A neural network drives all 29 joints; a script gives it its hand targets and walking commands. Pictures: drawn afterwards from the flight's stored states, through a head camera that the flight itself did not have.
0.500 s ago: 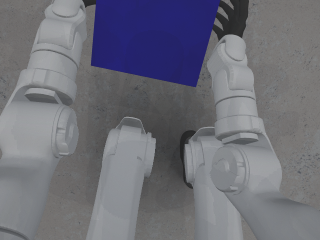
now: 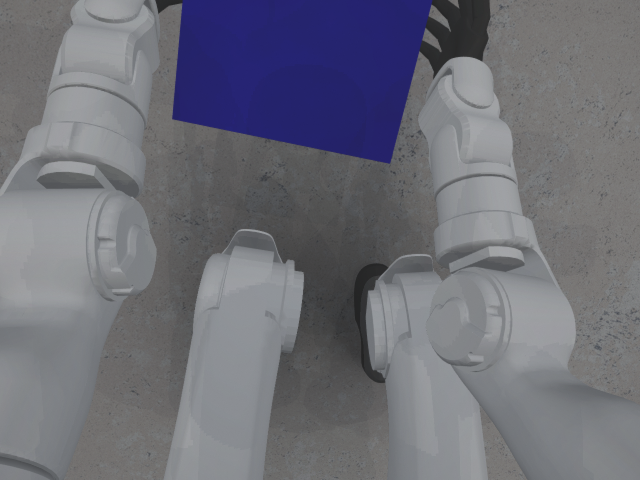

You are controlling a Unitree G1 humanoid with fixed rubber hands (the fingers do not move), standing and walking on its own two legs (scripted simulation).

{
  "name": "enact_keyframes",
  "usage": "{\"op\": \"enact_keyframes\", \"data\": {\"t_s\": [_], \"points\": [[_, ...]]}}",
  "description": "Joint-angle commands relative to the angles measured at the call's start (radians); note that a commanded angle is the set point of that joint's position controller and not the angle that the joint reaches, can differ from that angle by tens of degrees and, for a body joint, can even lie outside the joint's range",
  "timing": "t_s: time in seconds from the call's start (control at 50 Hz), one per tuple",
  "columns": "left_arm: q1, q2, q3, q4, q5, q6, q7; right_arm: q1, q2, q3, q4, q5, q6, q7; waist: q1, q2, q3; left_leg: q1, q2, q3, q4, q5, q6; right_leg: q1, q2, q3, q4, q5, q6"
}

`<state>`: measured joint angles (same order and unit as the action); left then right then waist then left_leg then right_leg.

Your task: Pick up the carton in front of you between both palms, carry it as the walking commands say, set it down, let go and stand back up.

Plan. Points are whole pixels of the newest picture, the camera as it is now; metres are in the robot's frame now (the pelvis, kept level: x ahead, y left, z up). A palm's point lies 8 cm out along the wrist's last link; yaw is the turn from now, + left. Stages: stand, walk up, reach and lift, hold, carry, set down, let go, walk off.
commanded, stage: set down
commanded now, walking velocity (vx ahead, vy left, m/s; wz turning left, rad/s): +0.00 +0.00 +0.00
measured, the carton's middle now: (301, 47) +0.53 +0.09 -0.24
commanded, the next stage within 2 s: let go in 1.86 s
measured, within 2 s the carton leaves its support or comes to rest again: rests again in 0.20 s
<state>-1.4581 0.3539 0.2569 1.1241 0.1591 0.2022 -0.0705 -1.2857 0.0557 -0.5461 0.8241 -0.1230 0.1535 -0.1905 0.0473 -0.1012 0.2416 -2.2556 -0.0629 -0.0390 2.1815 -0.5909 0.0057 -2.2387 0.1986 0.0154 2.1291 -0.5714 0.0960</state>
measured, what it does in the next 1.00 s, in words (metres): stands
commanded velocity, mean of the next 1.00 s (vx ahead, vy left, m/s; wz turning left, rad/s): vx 0.00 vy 0.00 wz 0.00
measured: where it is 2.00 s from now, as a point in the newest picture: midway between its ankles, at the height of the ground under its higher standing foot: (312, 339)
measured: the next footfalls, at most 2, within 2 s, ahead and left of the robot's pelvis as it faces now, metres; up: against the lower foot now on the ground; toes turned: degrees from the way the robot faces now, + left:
none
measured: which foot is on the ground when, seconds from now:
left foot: down 0.00-1.00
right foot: down 0.00-1.00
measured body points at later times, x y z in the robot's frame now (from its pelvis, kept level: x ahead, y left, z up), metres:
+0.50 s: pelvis +0.02 +0.01 +0.00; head +0.37 +0.08 +0.26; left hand +0.55 +0.25 -0.19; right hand +0.55 -0.06 -0.18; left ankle +0.10 +0.11 -0.35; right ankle +0.12 -0.12 -0.35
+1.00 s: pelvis -0.01 +0.00 +0.00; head +0.34 +0.07 +0.27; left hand +0.53 +0.30 -0.14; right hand +0.53 -0.08 -0.14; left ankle +0.10 +0.11 -0.35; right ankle +0.12 -0.11 -0.35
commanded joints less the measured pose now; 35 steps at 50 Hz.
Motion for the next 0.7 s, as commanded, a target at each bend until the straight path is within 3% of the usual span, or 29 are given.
{"op": "enact_keyframes", "data": {"t_s": [0.0, 0.34, 0.46, 0.5, 0.54, 0.58, 0.62, 0.68], "points": [[-0.265, -0.722, -0.171, 0.015, -0.042, -0.009, -0.217, -0.44, 0.67, 0.333, 0.102, 0.023, 0.034, 0.212, 0.077, 0.066, -0.824, 0.433, -0.017, 0.01, -0.235, 0.27, 0.04, 0.322, 0.015, -0.092, -0.116, 0.167, -0.048], [-0.119, -0.64, -0.15, 0.083, -0.019, -0.022, -0.195, -0.255, 0.578, 0.274, 0.189, -0.007, 0.017, 0.237, 0.065, 0.056, -0.735, 0.436, -0.013, -0.024, -0.217, 0.37, 0.04, 0.239, 0.003, -0.088, -0.085, 0.212, -0.038], [-0.131, -0.586, -0.176, 0.067, -0.044, -0.059, -0.171, -0.237, 0.551, 0.295, 0.16, 0.007, -0.013, 0.227, 0.064, 0.074, -0.763, 0.476, -0.001, -0.031, -0.195, 0.443, 0.029, 0.261, -0.002, -0.093, -0.056, 0.26, -0.02], [-0.103, -0.458, -0.156, 0.077, -0.05, -0.077, -0.145, -0.187, 0.449, 0.273, 0.172, 0.008, -0.026, 0.203, 0.061, 0.086, -0.774, 0.506, 0.012, -0.033, -0.19, 0.462, 0.02, 0.272, -0.012, -0.1, -0.052, 0.263, -0.011], [-0.007, -0.113, -0.072, 0.087, -0.056, -0.108, -0.073, -0.051, 0.128, 0.189, 0.183, 0.014, -0.05, 0.131, 0.058, 0.092, -0.788, 0.533, 0.034, -0.03, -0.19, 0.448, 0.01, 0.305, -0.033, -0.109, -0.051, 0.252, 0.004], [0.011, 0.19, -0.052, 0.077, -0.109, -0.163, 0.018, -0.004, -0.149, 0.201, 0.149, 0.088, -0.094, 0.043, 0.058, 0.098, -0.838, 0.545, 0.052, -0.033, -0.186, 0.437, 0.01, 0.333, -0.049, -0.11, -0.044, 0.268, 0.011], [-0.067, 0.264, -0.086, 0.019, -0.196, -0.204, 0.057, -0.049, -0.2, 0.249, 0.122, 0.174, -0.124, 0.009, 0.054, 0.118, -0.883, 0.561, 0.059, -0.049, -0.178, 0.479, 0.012, 0.359, -0.057, -0.097, -0.028, 0.324, 0.001], [-0.169, 0.311, -0.145, -0.082, -0.283, -0.232, 0.048, -0.131, -0.206, 0.338, 0.093, 0.28, -0.135, 0.01, 0.051, 0.157, -0.943, 0.619, 0.071, -0.056, -0.171, 0.491, 0.017, 0.354, -0.07, -0.086, -0.02, 0.338, -0.014]]}}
